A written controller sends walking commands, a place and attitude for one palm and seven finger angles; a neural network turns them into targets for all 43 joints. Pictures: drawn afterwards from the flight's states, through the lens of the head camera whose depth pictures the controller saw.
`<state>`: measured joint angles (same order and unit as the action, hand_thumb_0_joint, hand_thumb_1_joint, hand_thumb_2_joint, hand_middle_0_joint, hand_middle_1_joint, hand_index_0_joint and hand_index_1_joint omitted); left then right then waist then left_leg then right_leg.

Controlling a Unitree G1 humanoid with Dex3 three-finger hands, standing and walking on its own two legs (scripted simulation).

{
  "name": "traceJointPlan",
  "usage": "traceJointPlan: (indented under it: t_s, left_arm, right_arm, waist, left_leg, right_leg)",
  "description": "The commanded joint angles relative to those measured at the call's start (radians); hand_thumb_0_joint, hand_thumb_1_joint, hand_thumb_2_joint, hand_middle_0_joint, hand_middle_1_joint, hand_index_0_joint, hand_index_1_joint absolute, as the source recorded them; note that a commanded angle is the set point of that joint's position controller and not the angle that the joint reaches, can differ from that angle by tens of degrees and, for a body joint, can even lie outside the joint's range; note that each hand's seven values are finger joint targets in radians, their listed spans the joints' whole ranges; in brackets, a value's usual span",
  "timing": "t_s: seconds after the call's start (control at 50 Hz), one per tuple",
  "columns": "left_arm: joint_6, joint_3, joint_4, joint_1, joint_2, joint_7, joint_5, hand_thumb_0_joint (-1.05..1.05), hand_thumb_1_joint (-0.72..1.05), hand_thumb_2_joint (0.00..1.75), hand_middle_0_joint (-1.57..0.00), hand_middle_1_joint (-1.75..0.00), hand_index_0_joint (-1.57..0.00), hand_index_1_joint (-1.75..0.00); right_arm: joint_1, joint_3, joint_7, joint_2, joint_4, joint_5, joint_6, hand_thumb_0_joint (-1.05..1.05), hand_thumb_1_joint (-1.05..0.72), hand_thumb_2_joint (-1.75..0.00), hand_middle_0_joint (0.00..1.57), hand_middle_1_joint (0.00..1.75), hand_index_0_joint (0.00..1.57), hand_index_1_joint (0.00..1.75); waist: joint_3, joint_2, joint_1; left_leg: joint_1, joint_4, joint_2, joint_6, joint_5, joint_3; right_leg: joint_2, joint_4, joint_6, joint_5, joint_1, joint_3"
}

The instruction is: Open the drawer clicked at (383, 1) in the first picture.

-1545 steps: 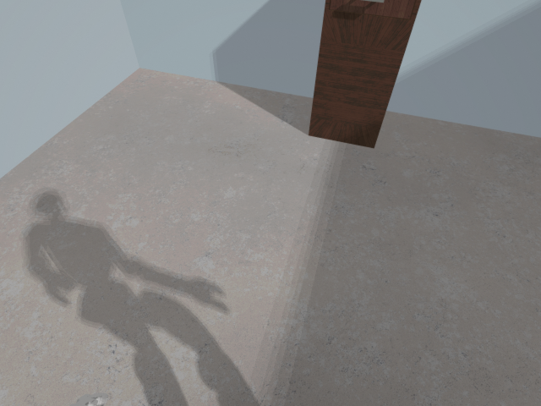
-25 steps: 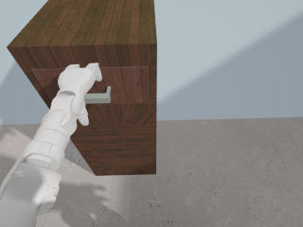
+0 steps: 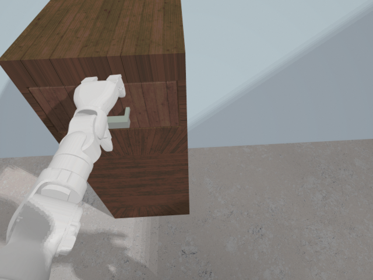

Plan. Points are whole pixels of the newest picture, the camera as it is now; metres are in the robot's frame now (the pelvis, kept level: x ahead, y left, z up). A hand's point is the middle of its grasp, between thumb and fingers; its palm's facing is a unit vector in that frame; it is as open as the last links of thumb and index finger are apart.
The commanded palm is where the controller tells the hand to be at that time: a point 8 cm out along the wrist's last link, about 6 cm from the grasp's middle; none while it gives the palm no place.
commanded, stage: re-aim the fingers above the handle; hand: left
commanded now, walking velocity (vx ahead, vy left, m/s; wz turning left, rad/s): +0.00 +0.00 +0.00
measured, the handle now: (110, 117) +0.51 +0.20 +0.05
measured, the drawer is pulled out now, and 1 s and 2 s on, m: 0.00 0.00 0.00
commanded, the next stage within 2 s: lower the fingers behind the handle in 0.64 s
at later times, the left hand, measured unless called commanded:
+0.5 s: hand (100, 117) +0.46 +0.19 +0.10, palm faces -0.02 -0.03 -1.00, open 13.8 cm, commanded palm +0.44 +0.19 +0.17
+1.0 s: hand (102, 124) +0.45 +0.19 +0.09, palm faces -0.02 -0.05 -1.00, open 13.8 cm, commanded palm +0.43 +0.19 +0.15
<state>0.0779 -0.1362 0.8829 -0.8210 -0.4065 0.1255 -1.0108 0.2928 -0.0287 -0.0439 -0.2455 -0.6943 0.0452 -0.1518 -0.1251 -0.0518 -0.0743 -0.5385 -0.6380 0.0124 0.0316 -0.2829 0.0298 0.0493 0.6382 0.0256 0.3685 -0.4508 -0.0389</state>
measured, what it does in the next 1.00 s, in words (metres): stands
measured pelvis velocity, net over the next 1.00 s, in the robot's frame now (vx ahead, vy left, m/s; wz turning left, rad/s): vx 0.00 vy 0.00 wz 0.01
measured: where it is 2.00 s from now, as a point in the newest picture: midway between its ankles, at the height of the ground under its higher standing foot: outside the picture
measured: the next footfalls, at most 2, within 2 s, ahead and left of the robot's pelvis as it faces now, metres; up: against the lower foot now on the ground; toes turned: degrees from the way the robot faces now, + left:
none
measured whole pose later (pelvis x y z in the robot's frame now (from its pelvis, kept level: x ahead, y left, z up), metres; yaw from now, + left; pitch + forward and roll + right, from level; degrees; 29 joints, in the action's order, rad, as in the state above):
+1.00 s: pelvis +0.00 +0.00 +0.00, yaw +1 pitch +10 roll +0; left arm 0.03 -0.16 0.78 -0.72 -0.42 0.11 -1.00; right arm 0.29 -0.06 -0.03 -0.25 -0.69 0.04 -0.15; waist -0.12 -0.05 -0.05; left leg -0.54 -0.65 0.02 0.03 -0.29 0.02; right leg 0.05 0.64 0.03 0.38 -0.44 -0.02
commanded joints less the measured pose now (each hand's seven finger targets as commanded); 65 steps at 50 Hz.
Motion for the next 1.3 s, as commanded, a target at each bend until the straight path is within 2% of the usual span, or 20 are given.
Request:
traceJointPlan:
  t_s: [0.0, 0.04, 0.08, 0.2, 0.24, 0.28, 0.34, 0.44, 0.5, 0.54, 0.58, 0.72, 0.84, 0.88, 0.92, 1.1, 1.14, 1.18, 1.2, 1.28]
  left_arm:
    - [0.008, 0.087, -0.197, -0.466, -0.270, 0.033, -0.009, 0.00, -0.50, 0.30, -0.30, -1.20, -0.30, -1.20]
    - [-0.002, 0.089, -0.217, -0.441, -0.268, 0.023, -0.005, 0.00, -0.50, 0.30, -0.30, -1.20, -0.30, -1.20]
    - [-0.018, 0.025, -0.251, -0.469, -0.195, 0.007, 0.009, 0.00, -0.50, 0.30, -0.30, -1.20, -0.30, -1.20]
    - [-0.060, 0.074, -0.301, -0.474, -0.256, 0.012, 0.015, 0.00, -0.50, 0.30, -0.30, -1.20, -0.30, -1.20]
    - [-0.056, 0.043, -0.315, -0.463, -0.206, 0.021, 0.017, 0.00, -0.50, 0.30, -0.30, -1.20, -0.30, -1.20]
    - [-0.043, 0.096, -0.293, -0.427, -0.266, 0.029, 0.017, 0.00, -0.50, 0.30, -0.30, -1.20, -0.30, -1.20]
    - [-0.012, 0.086, -0.234, -0.426, -0.256, 0.035, 0.009, 0.00, -0.50, 0.30, -0.30, -1.20, -0.30, -1.20]
    - [-0.001, 0.019, -0.236, -0.515, -0.198, 0.017, 0.010, 0.00, -0.50, 0.30, -0.30, -1.20, -0.30, -1.20]
    - [-0.023, 0.075, -0.230, -0.490, -0.262, 0.002, 0.013, 0.00, -0.50, 0.30, -0.30, -1.20, -0.30, -1.20]
    - [-0.030, 0.052, -0.220, -0.498, -0.234, 0.002, 0.012, 0.00, -0.50, 0.30, -0.30, -1.20, -0.30, -1.20]
    - [-0.043, 0.089, -0.242, -0.479, -0.271, 0.007, 0.011, 0.00, -0.50, 0.30, -0.30, -1.20, -0.30, -1.20]
    - [-0.031, 0.105, -0.267, -0.403, -0.275, 0.020, 0.004, 0.00, -0.50, 0.30, -0.30, -1.20, -0.30, -1.20]
    - [-0.040, 0.035, -0.300, -0.406, -0.188, 0.009, 0.020, 0.00, -0.50, 0.30, -0.30, -1.20, -0.30, -1.20]
    - [-0.057, 0.074, -0.325, -0.396, -0.237, 0.015, 0.014, 0.00, -0.50, 0.30, -0.30, -1.20, -0.30, -1.20]
    - [-0.066, 0.061, -0.326, -0.391, -0.206, 0.033, 0.007, 0.00, -0.50, 0.30, -0.30, -1.20, -0.30, -1.20]
    - [-0.015, 0.071, -0.221, -0.436, -0.204, 0.119, -0.020, 0.00, -0.50, 0.30, -0.30, -1.20, -0.30, -1.20]
    - [0.000, 0.037, -0.192, -0.447, -0.165, 0.121, -0.021, 0.00, -0.50, 0.30, -0.30, -1.20, -0.30, -1.20]
    - [-0.003, 0.072, -0.180, -0.449, -0.210, 0.119, -0.026, 0.00, -0.50, 0.30, -0.30, -1.20, -0.30, -1.20]
    - [0.000, 0.041, -0.163, -0.433, -0.173, 0.115, -0.025, 0.00, -0.50, 0.30, -0.30, -1.20, -0.30, -1.20]
    - [-0.015, 0.062, -0.131, -0.452, -0.209, 0.109, -0.028, 0.00, -0.50, 0.30, -0.30, -1.20, -0.30, -1.20]
  right_arm:
    - [0.005, -0.051, -0.010, -0.149, 0.109, -0.002, 0.029, 0.00, -0.90, -0.90, 0.20, 0.30, 0.20, 0.30]
    - [0.007, -0.055, -0.011, -0.151, 0.112, -0.002, 0.031, 0.00, -0.90, -0.90, 0.20, 0.30, 0.20, 0.30]
    - [0.011, -0.059, -0.011, -0.144, 0.115, -0.002, 0.036, 0.00, -0.90, -0.90, 0.20, 0.30, 0.20, 0.30]
    - [0.009, -0.062, -0.011, -0.145, 0.098, -0.001, 0.044, 0.00, -0.90, -0.90, 0.20, 0.30, 0.20, 0.30]
    - [0.005, -0.065, -0.003, -0.141, 0.097, -0.003, 0.045, 0.00, -0.90, -0.90, 0.20, 0.30, 0.20, 0.30]
    - [0.002, -0.064, -0.001, -0.149, 0.097, -0.005, 0.040, 0.00, -0.90, -0.90, 0.20, 0.30, 0.20, 0.30]
    - [-0.010, -0.056, 0.001, -0.149, 0.093, 0.001, 0.037, 0.00, -0.90, -0.90, 0.20, 0.30, 0.20, 0.30]
    - [-0.006, -0.056, -0.006, -0.149, 0.097, 0.000, 0.038, 0.00, -0.90, -0.90, 0.20, 0.30, 0.20, 0.30]
    - [0.000, -0.055, -0.013, -0.149, 0.100, -0.003, 0.040, 0.00, -0.90, -0.90, 0.20, 0.30, 0.20, 0.30]
    - [0.000, -0.051, -0.013, -0.147, 0.098, -0.002, 0.039, 0.00, -0.90, -0.90, 0.20, 0.30, 0.20, 0.30]
    - [0.005, -0.055, -0.010, -0.148, 0.103, -0.008, 0.038, 0.00, -0.90, -0.90, 0.20, 0.30, 0.20, 0.30]
    - [-0.003, -0.058, 0.002, -0.146, 0.113, -0.005, 0.027, 0.00, -0.90, -0.90, 0.20, 0.30, 0.20, 0.30]
    - [0.003, -0.067, 0.004, -0.147, 0.104, -0.004, 0.025, 0.00, -0.90, -0.90, 0.20, 0.30, 0.20, 0.30]
    - [0.006, -0.070, 0.002, -0.150, 0.104, -0.008, 0.024, 0.00, -0.90, -0.90, 0.20, 0.30, 0.20, 0.30]
    - [0.005, -0.072, 0.006, -0.139, 0.100, -0.007, 0.026, 0.00, -0.90, -0.90, 0.20, 0.30, 0.20, 0.30]
    - [0.005, -0.069, 0.012, -0.144, 0.084, -0.014, 0.033, 0.00, -0.90, -0.90, 0.20, 0.30, 0.20, 0.30]
    - [0.008, -0.066, 0.010, -0.143, 0.085, -0.014, 0.034, 0.00, -0.90, -0.90, 0.20, 0.30, 0.20, 0.30]
    - [0.017, -0.067, 0.006, -0.149, 0.086, -0.018, 0.034, 0.00, -0.90, -0.90, 0.20, 0.30, 0.20, 0.30]
    - [0.016, -0.065, 0.005, -0.143, 0.092, -0.015, 0.035, 0.00, -0.90, -0.90, 0.20, 0.30, 0.20, 0.30]
    - [0.030, -0.062, -0.003, -0.148, 0.089, -0.017, 0.040, 0.00, -0.90, -0.90, 0.20, 0.30, 0.20, 0.30]
  waist:
    - [-0.339, 0.055, 0.007]
    - [-0.338, 0.056, 0.007]
    - [-0.334, 0.049, -0.016]
    - [-0.340, 0.016, -0.004]
    - [-0.346, -0.003, -0.001]
    - [-0.360, 0.019, 0.012]
    - [-0.304, 0.047, 0.009]
    - [-0.310, 0.046, -0.023]
    - [-0.351, 0.059, -0.009]
    - [-0.315, 0.061, -0.015]
    - [-0.366, 0.043, 0.004]
    - [-0.380, 0.043, 0.026]
    - [-0.326, 0.047, -0.004]
    - [-0.358, 0.026, 0.007]
    - [-0.349, -0.006, 0.008]
    - [-0.342, 0.046, -0.003]
    - [-0.325, 0.052, -0.016]
    - [-0.356, 0.061, -0.009]
    - [-0.345, 0.057, -0.015]
    - [-0.317, 0.060, -0.022]
  left_leg:
    - [0.267, 0.036, 0.002, 0.020, 0.310, 0.004]
    - [0.278, 0.037, 0.003, 0.021, 0.314, 0.004]
    - [0.299, 0.035, 0.003, 0.023, 0.314, 0.002]
    - [0.314, 0.026, 0.010, 0.024, 0.333, -0.002]
    - [0.336, 0.023, 0.009, 0.019, 0.355, -0.004]
    - [0.321, 0.022, 0.009, 0.018, 0.366, -0.003]
    - [0.282, 0.035, 0.007, 0.016, 0.314, -0.003]
    - [0.303, 0.031, 0.009, 0.022, 0.288, -0.005]
    - [0.300, 0.021, 0.013, 0.025, 0.315, -0.002]
    - [0.286, 0.024, 0.010, 0.022, 0.304, -0.004]
    - [0.293, 0.015, 0.011, 0.021, 0.341, 0.002]
    - [0.283, 0.012, 0.010, 0.019, 0.396, 0.007]
    - [0.313, 0.013, 0.008, 0.021, 0.376, -0.003]
    - [0.326, 0.007, 0.008, 0.019, 0.408, -0.006]
    - [0.334, 0.001, 0.007, 0.015, 0.407, -0.011]
    - [0.280, 0.003, 0.003, 0.014, 0.301, -0.011]
    - [0.270, 0.002, 0.005, 0.015, 0.284, -0.010]
    - [0.261, -0.002, 0.006, 0.015, 0.286, -0.011]
    - [0.254, -0.003, 0.009, 0.018, 0.274, -0.006]
    - [0.214, -0.005, 0.009, 0.018, 0.235, -0.005]
  right_leg:
    - [0.003, -0.091, 0.003, -0.377, 0.072, 0.027]
    - [0.003, -0.093, 0.002, -0.386, 0.075, 0.027]
    - [0.001, -0.104, 0.002, -0.379, 0.063, 0.027]
    - [0.004, -0.098, 0.004, -0.406, 0.061, 0.019]
    - [0.008, -0.091, 0.008, -0.401, 0.041, 0.028]
    - [0.006, -0.089, 0.010, -0.414, 0.076, 0.027]
    - [0.005, -0.092, 0.005, -0.378, 0.053, 0.033]
    - [0.002, -0.100, 0.001, -0.355, 0.027, 0.027]
    - [-0.002, -0.093, -0.001, -0.407, 0.070, 0.019]
    - [-0.002, -0.092, -0.001, -0.389, 0.040, 0.025]
    - [-0.004, -0.084, 0.003, -0.426, 0.082, 0.019]
    - [0.001, -0.068, 0.003, -0.489, 0.109, 0.024]
    - [0.007, -0.084, 0.004, -0.440, 0.041, 0.031]
    - [0.006, -0.075, 0.010, -0.451, 0.059, 0.027]
    - [0.013, -0.064, 0.012, -0.422, 0.022, 0.036]
    - [0.011, -0.059, 0.010, -0.328, -0.012, 0.037]
    - [0.011, -0.064, 0.007, -0.321, -0.027, 0.038]
    - [0.009, -0.059, 0.009, -0.325, -0.001, 0.032]
    - [0.008, -0.062, 0.005, -0.330, -0.008, 0.030]
    - [0.004, -0.066, 0.004, -0.302, -0.018, 0.024]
